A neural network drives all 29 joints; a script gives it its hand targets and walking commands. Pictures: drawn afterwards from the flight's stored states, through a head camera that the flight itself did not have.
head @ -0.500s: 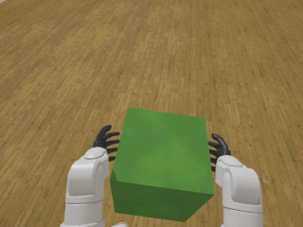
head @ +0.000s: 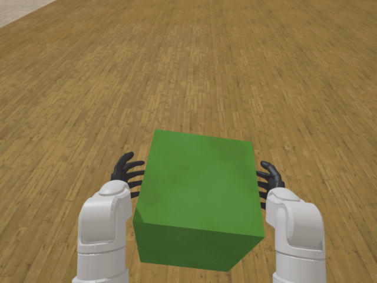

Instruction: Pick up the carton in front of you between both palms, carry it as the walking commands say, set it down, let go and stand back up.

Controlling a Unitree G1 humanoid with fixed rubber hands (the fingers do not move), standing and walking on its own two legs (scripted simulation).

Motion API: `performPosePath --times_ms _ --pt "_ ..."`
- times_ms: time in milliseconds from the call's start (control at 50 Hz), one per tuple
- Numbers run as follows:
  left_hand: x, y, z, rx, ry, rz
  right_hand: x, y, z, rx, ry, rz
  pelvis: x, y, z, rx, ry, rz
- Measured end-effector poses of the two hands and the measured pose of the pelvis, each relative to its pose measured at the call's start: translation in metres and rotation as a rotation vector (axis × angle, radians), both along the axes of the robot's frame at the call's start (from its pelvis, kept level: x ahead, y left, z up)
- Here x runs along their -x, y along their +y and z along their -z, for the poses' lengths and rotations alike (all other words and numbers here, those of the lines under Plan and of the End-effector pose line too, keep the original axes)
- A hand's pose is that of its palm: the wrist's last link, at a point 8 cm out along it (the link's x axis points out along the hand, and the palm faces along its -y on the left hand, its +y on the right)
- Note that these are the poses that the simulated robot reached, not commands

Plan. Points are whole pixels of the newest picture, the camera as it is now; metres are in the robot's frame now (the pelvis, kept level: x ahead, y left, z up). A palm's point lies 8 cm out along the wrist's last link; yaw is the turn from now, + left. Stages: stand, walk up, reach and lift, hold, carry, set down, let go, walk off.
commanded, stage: carry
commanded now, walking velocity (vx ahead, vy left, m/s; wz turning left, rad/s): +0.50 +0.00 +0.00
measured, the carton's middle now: (193, 204) +0.29 +0.00 +0.02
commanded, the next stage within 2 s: none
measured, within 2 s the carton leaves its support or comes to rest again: neither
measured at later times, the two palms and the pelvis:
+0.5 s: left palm (144, 106) +0.57 +0.14 +0.09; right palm (245, 110) +0.57 -0.15 +0.08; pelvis +0.29 -0.01 -0.01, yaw +1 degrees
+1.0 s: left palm (155, 89) +0.67 +0.12 +0.09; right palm (246, 95) +0.66 -0.17 +0.08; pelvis +0.39 -0.02 -0.01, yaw -1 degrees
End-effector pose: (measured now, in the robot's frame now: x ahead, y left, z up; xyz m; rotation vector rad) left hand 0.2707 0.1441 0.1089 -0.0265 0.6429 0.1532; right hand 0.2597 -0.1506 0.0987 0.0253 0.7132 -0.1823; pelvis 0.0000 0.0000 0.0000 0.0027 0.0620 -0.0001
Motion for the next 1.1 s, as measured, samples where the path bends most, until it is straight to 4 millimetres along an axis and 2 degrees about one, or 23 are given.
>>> performPosePath --times_ms 100,200,280,360,420,480,540,640,800,940,1100 --pt "-0.069 -0.018 0.024 -0.035 0.036 -0.027 -0.079 -0.017 0.03 -0.015 0.034 -0.038 -0.073 -0.023 0.02 0.011 -0.016 -0.03" --pt "-0.112 -0.018 0.039 -0.03 0.148 -0.071 -0.133 -0.018 0.045 -0.021 0.147 -0.073 -0.122 -0.036 0.005 -0.006 0.005 -0.056" --pt "-0.152 -0.016 0.033 -0.027 0.14 -0.092 -0.179 -0.015 0.038 -0.01 0.138 -0.099 -0.164 -0.039 -0.006 -0.019 0.015 -0.051" --pt "-0.202 -0.014 0.021 -0.026 0.084 -0.081 -0.226 -0.013 0.027 -0.01 0.08 -0.086 -0.209 -0.033 -0.008 -0.022 0.014 -0.044" --pt "-0.242 -0.01 0.014 -0.019 0.035 -0.06 -0.26 -0.01 0.018 -0.007 0.031 -0.061 -0.245 -0.024 -0.003 -0.011 0.003 -0.04" --pt "-0.284 -0.003 0.014 -0.004 -0.016 -0.036 -0.295 -0.003 0.014 0.006 -0.019 -0.034 -0.284 -0.012 0.01 0.005 -0.017 -0.024" --pt "-0.315 0.002 0.021 0.03 -0.002 -0.038 -0.324 0.002 0.015 0.037 -0.001 -0.028 -0.31 -0.007 0.012 -0.02 -0.012 -0.01" --pt "-0.347 -0.001 0.027 0.027 0.065 -0.022 -0.35 -0.001 0.02 0.036 0.068 -0.01 -0.339 -0.006 0.005 -0.012 -0.007 0.003" --pt "-0.387 -0.012 0.019 0.0 0.035 -0.008 -0.386 -0.012 0.019 0.011 0.04 0.005 -0.376 -0.011 0.008 -0.011 0.013 0.011" --pt "-0.399 -0.02 0.021 -0.008 0.051 0.0 -0.397 -0.019 0.022 0.01 0.056 0.009 -0.391 -0.018 0.007 -0.008 0.015 0.019" --pt "-0.4 -0.026 0.027 -0.021 0.056 0.011 -0.397 -0.025 0.027 0.024 0.062 0.005 -0.394 -0.023 0.007 -0.009 0.011 0.022"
